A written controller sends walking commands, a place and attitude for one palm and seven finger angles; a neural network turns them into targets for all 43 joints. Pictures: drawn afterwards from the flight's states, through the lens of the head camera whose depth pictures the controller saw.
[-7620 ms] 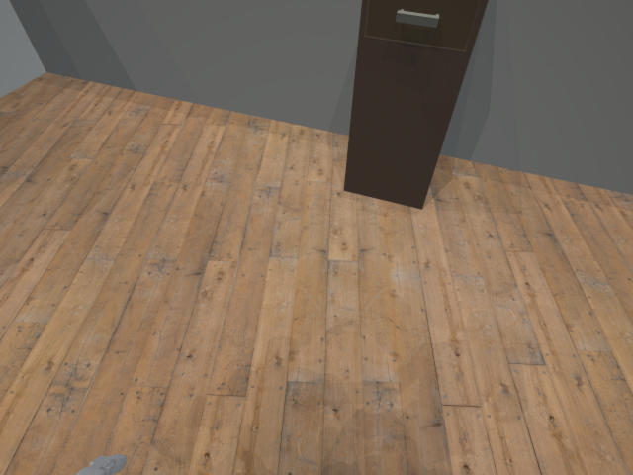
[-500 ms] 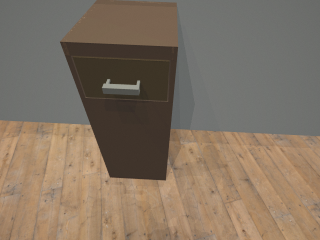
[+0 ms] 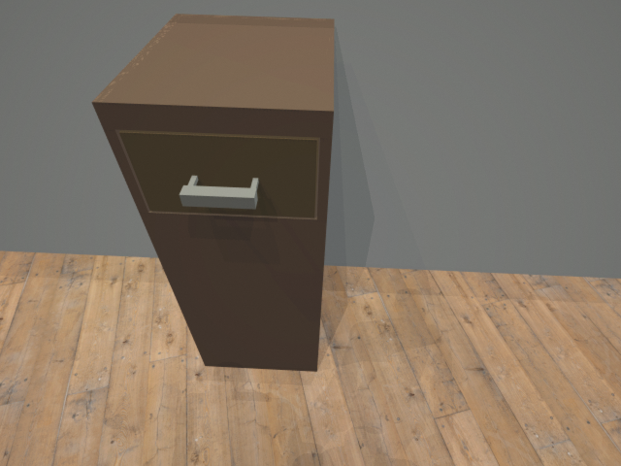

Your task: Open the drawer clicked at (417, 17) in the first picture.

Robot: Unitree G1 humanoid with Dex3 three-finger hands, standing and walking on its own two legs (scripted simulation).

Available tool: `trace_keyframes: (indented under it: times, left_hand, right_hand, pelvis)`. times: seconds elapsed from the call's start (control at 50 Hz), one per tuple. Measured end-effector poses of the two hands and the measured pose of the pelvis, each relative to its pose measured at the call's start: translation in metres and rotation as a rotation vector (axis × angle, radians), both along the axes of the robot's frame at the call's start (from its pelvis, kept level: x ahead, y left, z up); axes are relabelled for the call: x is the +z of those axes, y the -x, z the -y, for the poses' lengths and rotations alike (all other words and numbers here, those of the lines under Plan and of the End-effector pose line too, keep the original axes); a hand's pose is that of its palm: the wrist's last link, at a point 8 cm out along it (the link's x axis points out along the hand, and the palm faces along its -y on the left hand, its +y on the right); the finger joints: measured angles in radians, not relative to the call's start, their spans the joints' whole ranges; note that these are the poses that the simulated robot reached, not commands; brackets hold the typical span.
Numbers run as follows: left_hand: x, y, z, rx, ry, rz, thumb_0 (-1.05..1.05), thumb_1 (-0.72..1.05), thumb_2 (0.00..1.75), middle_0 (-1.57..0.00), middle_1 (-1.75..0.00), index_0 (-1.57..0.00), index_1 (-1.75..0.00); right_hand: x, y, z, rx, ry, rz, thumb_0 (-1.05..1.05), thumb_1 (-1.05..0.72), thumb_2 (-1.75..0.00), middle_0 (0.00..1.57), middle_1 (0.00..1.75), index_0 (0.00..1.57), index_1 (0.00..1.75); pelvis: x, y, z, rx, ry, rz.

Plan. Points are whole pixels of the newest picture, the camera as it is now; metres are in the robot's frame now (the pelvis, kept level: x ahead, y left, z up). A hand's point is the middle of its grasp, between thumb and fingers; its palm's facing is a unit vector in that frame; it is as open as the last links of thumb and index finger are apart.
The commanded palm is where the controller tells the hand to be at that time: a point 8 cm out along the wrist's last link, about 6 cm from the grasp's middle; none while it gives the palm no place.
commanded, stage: come to a stop and stand still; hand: left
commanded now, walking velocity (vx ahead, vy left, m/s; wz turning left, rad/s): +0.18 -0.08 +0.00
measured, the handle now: (222, 189) +0.55 +0.20 +0.05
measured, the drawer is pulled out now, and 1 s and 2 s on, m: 0.00 0.00 0.00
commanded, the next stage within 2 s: look again from close up in 0.94 s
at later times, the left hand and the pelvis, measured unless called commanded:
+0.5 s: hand out of the picture +0.09 +0.19 -0.16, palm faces +0.05 -0.96 -0.28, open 7.4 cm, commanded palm none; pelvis +0.04 -0.01 +0.00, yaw +0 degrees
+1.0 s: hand out of the picture +0.07 +0.19 -0.16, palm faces -0.02 -0.97 -0.23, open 7.4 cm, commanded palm none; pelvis +0.03 +0.01 +0.00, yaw -1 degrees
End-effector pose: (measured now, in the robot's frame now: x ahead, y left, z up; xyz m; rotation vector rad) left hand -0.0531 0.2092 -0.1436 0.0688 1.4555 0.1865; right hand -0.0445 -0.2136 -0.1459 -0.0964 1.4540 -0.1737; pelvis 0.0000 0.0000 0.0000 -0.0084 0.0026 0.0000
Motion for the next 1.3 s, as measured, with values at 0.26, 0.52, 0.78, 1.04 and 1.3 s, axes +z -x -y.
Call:
trace_keyframes:
  times: [0.26, 0.52, 0.78, 1.04, 1.3]
  left_hand:
    - [0.004, -0.051, 0.005, 0.014, 0.009, -0.037, 0.00, 0.90, 0.90, -0.20, -0.30, -0.20, -0.30]
    - [0.015, -0.131, -0.030, -0.074, -0.136, 0.154, 0.00, 0.91, 0.90, -0.20, -0.30, -0.20, -0.30]
    - [0.011, -0.133, -0.037, -0.127, -0.112, 0.226, 0.00, 0.90, 0.90, -0.20, -0.30, -0.20, -0.30]
    - [0.017, -0.118, -0.027, -0.131, -0.075, 0.157, 0.00, 0.90, 0.90, -0.20, -0.30, -0.20, -0.30]
    - [0.010, -0.102, -0.009, -0.112, -0.049, 0.072, 0.00, 0.91, 0.90, -0.20, -0.30, -0.20, -0.30]
  right_hand:
    - [0.010, -0.082, -0.003, 0.017, 0.042, 0.045, 0.01, -0.92, -0.90, 0.19, 0.30, 0.20, 0.30]
    - [-0.001, -0.103, 0.031, 0.015, 0.061, 0.053, 0.00, -0.92, -0.90, 0.19, 0.30, 0.20, 0.30]
    - [-0.008, -0.144, 0.001, 0.093, -0.006, 0.282, 0.00, -0.91, -0.90, 0.19, 0.30, 0.20, 0.30]
    - [0.005, -0.109, 0.010, 0.081, 0.015, 0.185, 0.00, -0.92, -0.90, 0.20, 0.30, 0.20, 0.30]
    - [0.003, -0.079, 0.016, 0.055, 0.006, 0.054, 0.00, -0.91, -0.90, 0.19, 0.30, 0.20, 0.30]
  pelvis:
    - [0.008, -0.046, -0.006, -0.002, -0.006, 0.003]
    - [0.000, -0.041, 0.005, -0.002, -0.026, -0.015]
    - [-0.011, -0.031, -0.011, -0.011, -0.030, 0.021]
    - [0.004, -0.035, -0.006, -0.022, -0.024, -0.005]
    - [0.006, -0.046, 0.006, -0.017, -0.025, 0.000]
